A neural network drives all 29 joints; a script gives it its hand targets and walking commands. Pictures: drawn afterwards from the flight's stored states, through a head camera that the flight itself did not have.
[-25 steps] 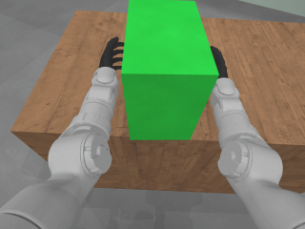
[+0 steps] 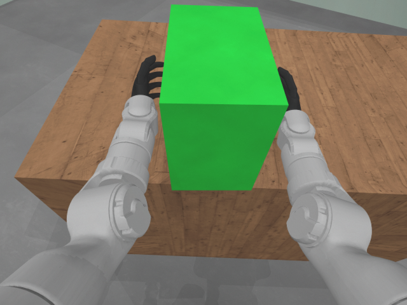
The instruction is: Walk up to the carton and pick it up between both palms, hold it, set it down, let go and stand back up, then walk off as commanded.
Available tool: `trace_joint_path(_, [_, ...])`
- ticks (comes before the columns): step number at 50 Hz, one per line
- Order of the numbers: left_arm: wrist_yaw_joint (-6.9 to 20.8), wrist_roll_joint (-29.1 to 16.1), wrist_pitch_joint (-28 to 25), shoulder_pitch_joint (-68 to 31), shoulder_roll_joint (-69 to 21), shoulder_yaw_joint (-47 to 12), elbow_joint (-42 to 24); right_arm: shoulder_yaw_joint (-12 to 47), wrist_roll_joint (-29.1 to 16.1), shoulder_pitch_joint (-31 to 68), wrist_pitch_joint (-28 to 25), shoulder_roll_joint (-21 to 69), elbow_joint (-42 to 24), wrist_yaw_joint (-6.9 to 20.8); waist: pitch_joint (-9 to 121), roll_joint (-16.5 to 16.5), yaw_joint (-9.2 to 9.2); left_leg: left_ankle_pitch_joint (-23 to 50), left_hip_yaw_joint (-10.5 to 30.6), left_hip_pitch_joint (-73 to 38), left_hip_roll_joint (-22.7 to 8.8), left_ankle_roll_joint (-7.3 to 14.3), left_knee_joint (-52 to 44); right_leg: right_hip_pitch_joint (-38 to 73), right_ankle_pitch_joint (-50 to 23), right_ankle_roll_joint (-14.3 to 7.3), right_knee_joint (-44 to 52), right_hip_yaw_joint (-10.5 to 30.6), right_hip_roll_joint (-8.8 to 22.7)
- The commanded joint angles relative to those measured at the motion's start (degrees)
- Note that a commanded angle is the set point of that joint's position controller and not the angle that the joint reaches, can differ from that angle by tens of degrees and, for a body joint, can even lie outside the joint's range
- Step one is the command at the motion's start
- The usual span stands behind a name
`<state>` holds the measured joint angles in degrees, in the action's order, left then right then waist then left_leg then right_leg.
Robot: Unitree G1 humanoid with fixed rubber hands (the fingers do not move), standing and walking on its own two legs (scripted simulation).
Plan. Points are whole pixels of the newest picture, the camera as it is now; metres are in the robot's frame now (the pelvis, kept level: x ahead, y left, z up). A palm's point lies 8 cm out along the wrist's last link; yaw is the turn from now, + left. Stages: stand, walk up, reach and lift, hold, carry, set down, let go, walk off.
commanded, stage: reach and lift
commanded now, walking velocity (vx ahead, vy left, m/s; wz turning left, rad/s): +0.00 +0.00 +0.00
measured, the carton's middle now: (213, 102) +0.52 +0.03 +0.08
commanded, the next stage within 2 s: none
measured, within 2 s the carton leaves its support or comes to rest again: leaves its support in 0.44 s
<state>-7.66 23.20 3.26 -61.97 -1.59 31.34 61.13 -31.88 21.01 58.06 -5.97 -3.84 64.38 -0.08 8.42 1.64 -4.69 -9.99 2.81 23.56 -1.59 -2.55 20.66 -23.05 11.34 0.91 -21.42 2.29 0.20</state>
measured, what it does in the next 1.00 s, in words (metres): stands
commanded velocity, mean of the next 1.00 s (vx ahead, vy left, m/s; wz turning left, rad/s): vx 0.00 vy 0.00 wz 0.00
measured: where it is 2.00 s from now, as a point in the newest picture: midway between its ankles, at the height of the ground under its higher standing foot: outside the picture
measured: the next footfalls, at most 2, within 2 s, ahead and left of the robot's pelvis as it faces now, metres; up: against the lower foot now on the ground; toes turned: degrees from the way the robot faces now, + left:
none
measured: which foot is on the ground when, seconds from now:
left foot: down 0.00-1.00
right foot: down 0.00-1.00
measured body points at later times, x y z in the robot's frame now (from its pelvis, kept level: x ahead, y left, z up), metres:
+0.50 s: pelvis -0.04 +0.00 +0.00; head -0.04 +0.01 +0.45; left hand +0.40 +0.18 +0.15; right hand +0.42 -0.11 +0.14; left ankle -0.02 +0.15 -0.74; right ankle -0.02 -0.13 -0.74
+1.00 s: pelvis -0.04 +0.00 +0.00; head -0.08 +0.01 +0.45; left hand +0.38 +0.17 +0.18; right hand +0.40 -0.12 +0.18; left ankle -0.02 +0.15 -0.74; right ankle -0.02 -0.13 -0.74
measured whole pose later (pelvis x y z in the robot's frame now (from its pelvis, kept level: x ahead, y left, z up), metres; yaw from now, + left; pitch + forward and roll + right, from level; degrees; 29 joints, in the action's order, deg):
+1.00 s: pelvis -0.04 +0.00 +0.00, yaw +0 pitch +4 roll +0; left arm -9.1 15.2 14.9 -58.2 -0.9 30.8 57.9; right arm -29.5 12.1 58.1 7.2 -1.4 64.7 -3.5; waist 10.3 1.7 -2.3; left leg -7.9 2.5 17.2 -1.7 -2.4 20.7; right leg -16.8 9.1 1.1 -21.4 2.3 0.2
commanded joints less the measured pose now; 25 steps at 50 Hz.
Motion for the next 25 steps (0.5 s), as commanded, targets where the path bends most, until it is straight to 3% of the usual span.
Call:
trace_joint_path(1, [7.8, -1.6, -0.7, -22.9, -32.4, -12.2, -8.1, 11.1, -1.1, 30.1, -1.9, 32.5, -2.3, 7.3, 30.8, -1.9, 2.51, 38.4, -8.7, -24.7, 0.4, -1.7, 2.7, 18.6, -39.0, 1.8, 0.6, -8.2, -3.2])
trace_joint_path(2, [7.8, -3.1, -0.3, -20.7, -32.1, -13.9, -6.9, 13.5, -2.0, 30.2, -1.9, 32.6, -3.5, 6.9, 33.0, 0.1, 1.69, 38.2, -8.6, -24.7, 0.4, -1.3, 3.1, 18.2, -39.1, 2.0, 0.1, -8.4, -3.6])
trace_joint_path(3, [7.5, -3.0, -0.7, -22.9, -31.9, -13.5, -8.3, 12.5, -1.4, 31.6, -2.0, 33.0, -3.4, 7.0, 32.9, -0.5, 1.55, 38.8, -8.7, -25.2, 0.5, -1.5, 3.2, 17.5, -39.2, 2.0, 0.3, -8.3, -3.5])
trace_joint_path(4, [8.0, -2.5, -0.4, -21.0, -29.6, -12.0, -5.6, 14.3, -2.1, 30.9, -1.3, 33.0, -3.7, 6.8, 30.3, 1.8, 0.74, 37.1, -9.5, -23.5, 0.8, -1.4, 1.9, 22.1, -41.7, 2.7, 0.4, -7.8, -3.3])
trace_joint_path(5, [8.2, -2.5, 0.2, -20.6, -29.3, -12.1, -5.3, 14.8, -2.3, 31.1, -1.1, 33.1, -4.1, 6.8, 28.3, 1.7, 0.19, 35.3, -9.4, -21.1, 1.1, -0.9, 1.4, 23.0, -41.8, 2.8, 0.2, -7.7, -2.8])
trace_joint_path(6, [7.7, -3.4, -1.0, -24.2, -28.6, -11.9, -5.3, 13.6, -3.1, 32.2, -1.0, 33.1, -2.1, 6.9, 28.8, 1.9, 0.89, 31.2, -9.4, -18.8, 1.1, -0.5, 0.8, 21.8, -38.2, 2.7, 0.3, -7.7, -2.9])
trace_joint_path(7, [8.1, -4.0, -0.6, -21.9, -29.0, -13.2, -4.8, 15.5, -4.4, 31.5, -1.0, 34.2, -4.5, 6.3, 32.0, 2.5, 0.99, 31.6, -9.4, -19.2, 1.5, -0.5, 0.4, 24.5, -40.7, 2.9, -0.4, -7.3, -2.7])
trace_joint_path(8, [7.9, -3.7, -0.2, -22.4, -28.3, -13.0, -5.0, 15.3, -4.0, 32.5, -0.8, 33.9, -4.1, 6.4, 32.4, 2.7, -0.46, 29.1, -9.5, -19.7, 1.6, -0.3, -0.1, 23.9, -37.6, 3.1, 0.1, -7.0, -2.8])
trace_joint_path(9, [8.0, -3.3, -0.3, -22.9, -28.3, -12.5, -5.0, 14.3, -3.3, 30.8, -0.4, 33.3, -1.5, 6.4, 29.9, 2.4, 0.95, 27.7, -9.6, -19.9, 1.3, -0.2, -0.4, 22.7, -36.3, 2.9, 0.7, -7.5, -2.8])
trace_joint_path(10, [8.1, -4.1, 0.0, -23.4, -29.9, -13.5, -4.5, 14.6, -3.3, 33.1, -0.4, 33.7, -5.9, 6.2, 33.1, 2.4, 1.36, 27.3, -9.8, -20.2, 1.4, -0.6, -0.5, 24.2, -35.5, 3.1, 0.9, -8.0, -3.0])
trace_joint_path(12, [7.7, -5.8, -0.5, -27.0, -29.2, -15.0, -7.8, 14.8, -3.3, 33.7, -0.3, 34.6, -4.7, 6.1, 33.7, 1.7, 0.92, 27.6, -10.3, -19.7, 1.6, -0.6, -0.4, 23.9, -34.8, 2.9, 0.9, -7.8, -3.0])
trace_joint_path(13, [7.5, -6.1, -0.4, -27.9, -29.5, -15.5, -6.8, 14.5, -3.3, 35.9, -0.2, 33.8, -5.5, 6.1, 35.4, 1.6, 1.9, 25.6, -9.6, -19.7, 1.4, -0.8, -0.9, 24.1, -33.7, 2.4, 1.2, -7.6, -3.2])
trace_joint_path(14, [8.0, -6.2, 0.4, -24.1, -29.9, -15.7, -5.8, 15.7, -3.6, 35.4, 0.0, 34.8, -7.1, 5.9, 36.3, 1.5, 1.65, 25.8, -10.1, -20.2, 1.9, -0.8, -0.5, 25.5, -34.7, 2.8, 1.2, -7.2, -2.7])
trace_joint_path(15, [7.6, -6.7, 0.5, -26.0, -29.1, -16.3, -7.0, 15.4, -3.7, 33.1, 1.0, 34.1, -3.5, 5.9, 34.1, 0.2, 2.1, 26.2, -10.0, -21.4, 1.6, -1.2, -0.6, 22.2, -32.3, 2.5, 1.4, -8.0, -3.0])
trace_joint_path(16, [7.2, -7.7, 0.6, -27.8, -31.5, -17.9, -9.6, 15.3, -3.7, 34.3, 0.9, 34.8, -5.3, 5.9, 37.1, -1.9, 2.52, 28.1, -9.7, -23.1, 1.6, -1.9, 0.2, 21.3, -31.2, 2.0, 1.9, -7.8, -3.3])
trace_joint_path(17, [7.4, -8.4, 1.3, -26.3, -30.3, -17.6, -5.7, 15.0, -4.1, 36.3, 0.7, 33.6, -7.6, 5.7, 34.7, -2.1, 3.22, 25.2, -9.2, -23.7, 1.8, -2.1, 0.1, 20.5, -28.1, 1.5, 2.7, -8.0, -2.9])
trace_joint_path(18, [7.3, -8.3, 1.3, -28.3, -28.6, -16.5, -6.3, 14.3, -4.2, 38.3, 1.2, 32.8, -7.8, 6.0, 33.7, 0.0, 2.65, 21.7, -9.6, -22.4, 1.7, -1.4, -0.6, 19.4, -24.4, 1.8, 3.2, -8.4, -3.3])
trace_joint_path(20, [7.0, -8.2, 2.1, -29.7, -30.6, -18.0, -9.0, 15.6, -4.7, 38.5, 1.9, 32.4, -7.4, 5.8, 36.1, -1.8, 2.52, 22.5, -9.4, -24.8, 1.6, -2.1, -0.6, 19.3, -23.4, 1.1, 3.6, -8.3, -3.6])
trace_joint_path(21, [7.0, -9.0, 1.8, -31.2, -28.1, -18.0, -6.1, 14.4, -4.8, 38.5, 2.4, 32.5, -6.0, 5.7, 33.6, -0.1, 3.33, 18.2, -10.1, -22.0, 1.8, -1.5, -1.3, 19.9, -22.0, 1.4, 3.4, -8.0, -3.2])
trace_joint_path(22, [6.8, -9.3, 2.7, -31.3, -29.2, -17.9, -8.9, 14.6, -4.2, 37.0, 3.2, 33.2, -5.2, 5.7, 34.1, -1.5, 2.78, 18.1, -9.3, -23.5, 1.9, -1.7, -1.1, 19.8, -20.9, 1.4, 3.1, -8.1, -3.1])
trace_joint_path(24, [6.8, -9.7, 3.0, -36.2, -27.2, -17.3, -7.9, 14.6, -5.7, 41.6, 3.9, 33.6, -5.7, 5.6, 30.8, -0.1, 2.28, 11.9, -9.8, -20.5, 2.1, -0.9, -2.9, 19.2, -14.8, 1.8, 4.2, -8.1, -3.5])
trace_joint_path(25, [6.5, -9.9, 3.3, -36.5, -27.9, -17.7, -7.6, 13.3, -4.2, 41.3, 4.0, 34.1, -5.5, 5.7, 30.7, 0.3, 3.48, 9.7, -9.8, -19.9, 1.9, -0.7, -2.7, 19.1, -13.4, 1.6, 4.0, -8.3, -3.2])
